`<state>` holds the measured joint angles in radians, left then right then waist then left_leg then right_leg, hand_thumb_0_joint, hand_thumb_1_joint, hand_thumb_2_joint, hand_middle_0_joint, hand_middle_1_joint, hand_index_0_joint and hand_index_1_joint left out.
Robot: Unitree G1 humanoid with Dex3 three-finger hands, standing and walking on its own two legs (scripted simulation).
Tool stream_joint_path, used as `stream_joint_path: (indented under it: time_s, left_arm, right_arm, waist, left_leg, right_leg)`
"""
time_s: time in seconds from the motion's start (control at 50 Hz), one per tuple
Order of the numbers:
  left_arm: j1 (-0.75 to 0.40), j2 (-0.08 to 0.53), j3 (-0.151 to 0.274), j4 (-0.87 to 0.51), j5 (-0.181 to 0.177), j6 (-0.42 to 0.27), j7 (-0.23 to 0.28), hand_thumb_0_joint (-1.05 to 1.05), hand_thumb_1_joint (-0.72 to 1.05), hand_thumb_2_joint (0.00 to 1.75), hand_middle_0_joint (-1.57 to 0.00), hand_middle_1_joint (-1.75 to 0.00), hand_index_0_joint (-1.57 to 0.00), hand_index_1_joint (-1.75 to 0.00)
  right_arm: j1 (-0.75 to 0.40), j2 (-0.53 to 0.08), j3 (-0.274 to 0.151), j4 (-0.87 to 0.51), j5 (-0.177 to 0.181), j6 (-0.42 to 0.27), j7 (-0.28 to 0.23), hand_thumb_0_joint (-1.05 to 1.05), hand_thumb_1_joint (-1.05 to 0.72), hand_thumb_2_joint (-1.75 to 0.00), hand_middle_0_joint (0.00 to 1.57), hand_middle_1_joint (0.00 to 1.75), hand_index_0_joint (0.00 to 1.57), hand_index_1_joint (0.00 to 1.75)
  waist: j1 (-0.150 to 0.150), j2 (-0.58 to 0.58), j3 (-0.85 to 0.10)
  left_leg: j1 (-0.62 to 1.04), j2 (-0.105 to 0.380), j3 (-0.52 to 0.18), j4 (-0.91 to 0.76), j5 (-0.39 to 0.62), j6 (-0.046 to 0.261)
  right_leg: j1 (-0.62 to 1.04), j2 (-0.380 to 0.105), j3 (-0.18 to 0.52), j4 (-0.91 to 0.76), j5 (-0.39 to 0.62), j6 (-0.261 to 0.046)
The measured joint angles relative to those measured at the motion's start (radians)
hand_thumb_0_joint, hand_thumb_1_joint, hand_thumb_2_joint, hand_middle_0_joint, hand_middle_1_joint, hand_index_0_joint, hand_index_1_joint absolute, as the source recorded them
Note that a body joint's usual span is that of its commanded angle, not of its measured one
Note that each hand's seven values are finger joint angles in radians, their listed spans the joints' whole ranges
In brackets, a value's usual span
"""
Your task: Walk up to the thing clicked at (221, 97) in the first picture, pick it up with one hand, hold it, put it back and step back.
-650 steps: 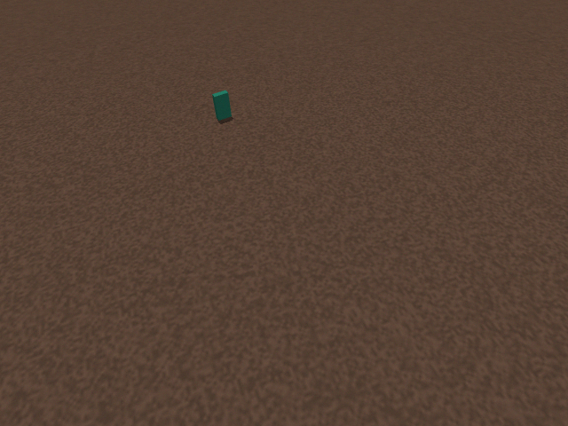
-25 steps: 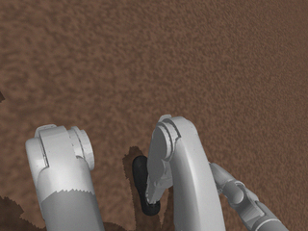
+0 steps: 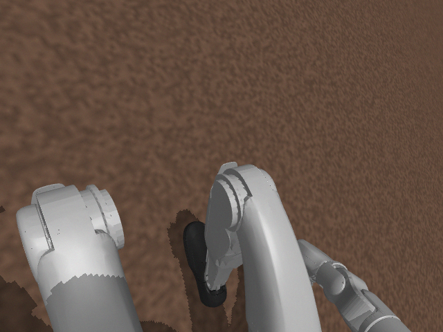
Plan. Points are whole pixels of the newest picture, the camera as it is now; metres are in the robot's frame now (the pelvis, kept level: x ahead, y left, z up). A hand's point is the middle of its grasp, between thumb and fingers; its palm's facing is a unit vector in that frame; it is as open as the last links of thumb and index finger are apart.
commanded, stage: rest palm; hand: left
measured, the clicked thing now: out of the picture +0.44 +0.37 -0.19
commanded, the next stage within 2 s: close in 0.38 s
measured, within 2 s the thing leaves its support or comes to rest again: leaves its support in 1.54 s
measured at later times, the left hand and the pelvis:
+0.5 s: hand out of the picture +0.41 +0.37 -0.16, palm faces +0.60 -0.80 +0.00, open 16.9 cm; pelvis +0.00 +0.00 +0.00, yaw -1 degrees
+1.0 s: hand out of the picture +0.42 +0.37 -0.16, palm faces +0.59 -0.81 -0.01, open 9.1 cm; pelvis +0.00 +0.00 +0.01, yaw -1 degrees
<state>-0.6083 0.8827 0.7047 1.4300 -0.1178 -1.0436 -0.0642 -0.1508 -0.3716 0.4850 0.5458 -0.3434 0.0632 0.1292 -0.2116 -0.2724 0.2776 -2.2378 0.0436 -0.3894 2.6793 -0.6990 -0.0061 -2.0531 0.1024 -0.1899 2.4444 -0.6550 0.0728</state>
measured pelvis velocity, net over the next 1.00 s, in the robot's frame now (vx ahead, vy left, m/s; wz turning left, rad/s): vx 0.00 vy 0.00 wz -0.02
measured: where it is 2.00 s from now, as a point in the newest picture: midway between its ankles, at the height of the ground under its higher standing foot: (153, 302)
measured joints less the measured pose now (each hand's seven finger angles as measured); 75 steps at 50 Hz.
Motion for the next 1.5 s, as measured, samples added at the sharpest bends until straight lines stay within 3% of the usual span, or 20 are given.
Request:
stream_joint_path:
  time_s: [0.54,0.98,1.18,1.5]
  left_arm:
    - [-0.046,0.043,-0.025,0.042,0.020,-0.006,0.072,-0.02,-0.45,0.14,-0.10,-0.09,-0.12,-0.08]
    - [-0.086,0.090,-0.046,0.073,0.033,0.011,0.085,-0.01,0.21,0.53,-0.57,-0.52,-0.60,-0.51]
    - [-0.101,0.093,-0.051,0.076,0.031,0.012,0.083,-0.01,0.16,0.63,-0.81,-0.78,-0.83,-0.76]
    - [-0.120,0.113,-0.028,0.061,0.046,0.038,0.082,-0.02,-0.06,0.85,-0.83,-1.00,-0.84,-0.99]
  right_arm:
    - [-0.024,0.002,0.031,-0.013,-0.007,0.027,-0.003,0.00,-0.90,-0.90,0.21,0.30,0.21,0.30]
    - [-0.018,0.001,0.048,-0.023,-0.012,0.041,-0.009,0.00,-0.87,-0.89,0.21,0.30,0.21,0.30]
    - [-0.019,0.001,0.053,-0.023,-0.007,0.042,-0.013,0.00,-0.87,-0.89,0.21,0.30,0.21,0.30]
    - [-0.029,0.003,0.054,-0.026,-0.012,0.056,-0.022,-0.01,-0.88,-0.90,0.21,0.30,0.21,0.30]
  waist:
    - [-0.016,-0.014,0.019]
    - [-0.023,-0.019,0.024]
    - [-0.024,-0.019,0.021]
    - [-0.037,-0.023,0.028]
  left_leg:
    - [0.006,0.007,-0.018,-0.002,-0.009,-0.001]
    - [0.008,0.014,-0.021,-0.011,-0.005,0.005]
    - [0.008,0.015,-0.019,-0.017,-0.011,0.007]
    - [0.008,0.013,-0.025,-0.023,-0.010,0.003]
  right_leg:
    - [0.005,0.006,-0.014,-0.016,0.008,0.008]
    - [0.011,0.008,-0.019,-0.033,0.017,0.007]
    - [0.013,0.005,-0.020,-0.040,0.012,0.007]
    - [0.016,0.001,-0.025,-0.048,0.014,0.014]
